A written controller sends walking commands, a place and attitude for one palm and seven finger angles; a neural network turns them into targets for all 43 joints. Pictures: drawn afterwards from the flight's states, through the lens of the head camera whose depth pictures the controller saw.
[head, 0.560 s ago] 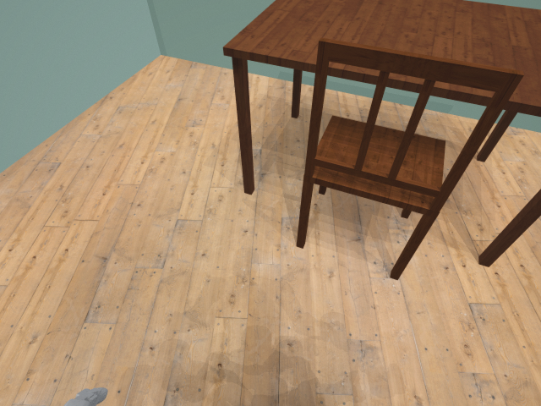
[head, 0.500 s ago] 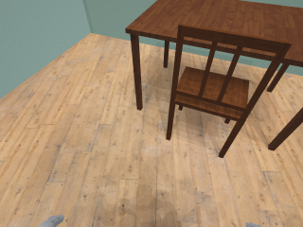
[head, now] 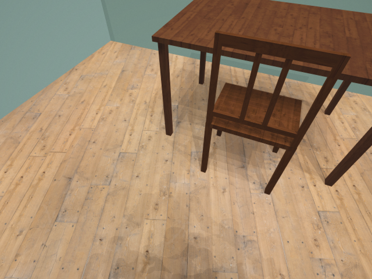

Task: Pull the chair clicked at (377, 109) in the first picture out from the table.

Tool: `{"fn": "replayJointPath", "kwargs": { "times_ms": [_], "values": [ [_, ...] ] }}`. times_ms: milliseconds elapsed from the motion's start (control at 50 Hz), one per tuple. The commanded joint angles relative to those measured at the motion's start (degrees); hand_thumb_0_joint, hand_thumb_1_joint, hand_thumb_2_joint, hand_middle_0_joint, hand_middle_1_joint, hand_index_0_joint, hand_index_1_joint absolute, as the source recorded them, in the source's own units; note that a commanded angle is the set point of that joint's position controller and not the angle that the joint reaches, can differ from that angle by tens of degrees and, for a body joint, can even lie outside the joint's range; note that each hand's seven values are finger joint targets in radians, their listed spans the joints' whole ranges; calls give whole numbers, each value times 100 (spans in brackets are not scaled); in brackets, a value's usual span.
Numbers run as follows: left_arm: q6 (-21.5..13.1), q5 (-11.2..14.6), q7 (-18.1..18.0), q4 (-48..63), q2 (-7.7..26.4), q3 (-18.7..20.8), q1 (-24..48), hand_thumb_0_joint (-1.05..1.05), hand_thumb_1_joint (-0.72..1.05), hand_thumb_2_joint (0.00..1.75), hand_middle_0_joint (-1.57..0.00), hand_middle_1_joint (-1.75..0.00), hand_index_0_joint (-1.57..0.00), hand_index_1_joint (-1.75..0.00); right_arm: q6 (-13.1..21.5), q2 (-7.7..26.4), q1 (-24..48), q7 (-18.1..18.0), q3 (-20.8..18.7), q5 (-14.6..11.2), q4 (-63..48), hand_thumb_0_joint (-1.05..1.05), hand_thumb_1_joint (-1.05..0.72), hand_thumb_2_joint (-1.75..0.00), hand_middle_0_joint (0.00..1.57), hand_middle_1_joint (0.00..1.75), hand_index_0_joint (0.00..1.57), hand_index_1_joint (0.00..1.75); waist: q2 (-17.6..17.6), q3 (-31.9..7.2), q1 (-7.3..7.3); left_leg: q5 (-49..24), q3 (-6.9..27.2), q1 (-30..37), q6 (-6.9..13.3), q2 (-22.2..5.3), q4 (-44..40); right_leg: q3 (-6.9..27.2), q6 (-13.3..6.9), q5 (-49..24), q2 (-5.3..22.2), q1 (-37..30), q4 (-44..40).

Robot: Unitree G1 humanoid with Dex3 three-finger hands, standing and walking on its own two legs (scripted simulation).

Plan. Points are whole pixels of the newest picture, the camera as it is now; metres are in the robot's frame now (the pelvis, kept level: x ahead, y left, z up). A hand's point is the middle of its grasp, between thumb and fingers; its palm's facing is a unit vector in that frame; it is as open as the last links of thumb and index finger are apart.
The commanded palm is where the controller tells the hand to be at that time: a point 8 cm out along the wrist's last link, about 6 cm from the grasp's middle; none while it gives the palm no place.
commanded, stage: stand and wait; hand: left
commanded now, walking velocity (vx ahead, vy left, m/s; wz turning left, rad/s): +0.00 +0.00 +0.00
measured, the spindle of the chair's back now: (249, 89) +0.84 -0.21 -0.08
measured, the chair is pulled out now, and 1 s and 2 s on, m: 0.00 0.00 0.00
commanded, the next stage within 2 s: look at it before walking up in 0.26 s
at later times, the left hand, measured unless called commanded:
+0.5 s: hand out of the picture +0.08 +0.25 -0.15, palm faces -0.02 -0.94 -0.34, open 7.4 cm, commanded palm none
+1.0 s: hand out of the picture +0.05 +0.25 -0.15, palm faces -0.02 -0.94 -0.34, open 7.4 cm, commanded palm none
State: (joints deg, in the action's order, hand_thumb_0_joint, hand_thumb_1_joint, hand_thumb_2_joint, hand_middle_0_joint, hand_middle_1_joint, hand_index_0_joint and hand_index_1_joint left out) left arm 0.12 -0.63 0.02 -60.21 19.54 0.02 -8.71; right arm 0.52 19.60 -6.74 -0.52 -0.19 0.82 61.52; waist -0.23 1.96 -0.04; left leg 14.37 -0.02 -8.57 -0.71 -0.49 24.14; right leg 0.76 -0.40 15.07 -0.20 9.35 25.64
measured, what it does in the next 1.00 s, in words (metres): stands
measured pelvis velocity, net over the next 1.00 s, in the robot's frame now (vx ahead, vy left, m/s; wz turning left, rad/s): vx -0.01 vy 0.00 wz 0.00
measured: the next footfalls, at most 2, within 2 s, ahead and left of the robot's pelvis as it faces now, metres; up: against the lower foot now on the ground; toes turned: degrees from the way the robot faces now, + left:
left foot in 1.88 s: +0.04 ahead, +0.13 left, +0.00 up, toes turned -29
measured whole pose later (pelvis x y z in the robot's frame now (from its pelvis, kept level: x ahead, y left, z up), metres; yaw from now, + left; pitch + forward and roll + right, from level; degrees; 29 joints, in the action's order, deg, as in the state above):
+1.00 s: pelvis -0.01 +0.00 +0.00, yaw +0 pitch -2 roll +0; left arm -0.3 -0.7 0.1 -62.5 19.4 0.0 -8.7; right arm 1.0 19.0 -6.8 -0.4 0.0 0.6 63.9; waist -0.2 1.7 -0.2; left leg 11.6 -0.1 -7.8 -0.7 -0.6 20.8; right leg 0.8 -0.3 12.1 -0.2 8.5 22.1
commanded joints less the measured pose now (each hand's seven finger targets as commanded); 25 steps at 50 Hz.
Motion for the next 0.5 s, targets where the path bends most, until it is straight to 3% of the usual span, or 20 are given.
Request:
{"fn": "replayJointPath", "kwargs": {
  "times_ms": [0, 480],
  "values": [
    [-168, 16, -74, 322, 1191, 246, 283, 0, 90, 90, -20, -30, -20, -30, 146, 1109, 342, -43, -188, -19, -339, 0, -90, -90, 20, 30, 20, 30, 38, -455, -5, -1019, 447, 69, 229, -565, -394, 626, -209, -1244, 710, -120, -486],
    [-176, 0, -71, 196, 1159, 243, 323, 0, 90, 90, -20, -30, -20, -30, 180, 1100, 274, -36, -188, -25, -149, 0, -90, -90, 20, 30, 20, 30, 17, -378, -14, -977, 538, 69, 217, -604, -606, 618, -171, -1012, 689, -90, -653]
  ]
}}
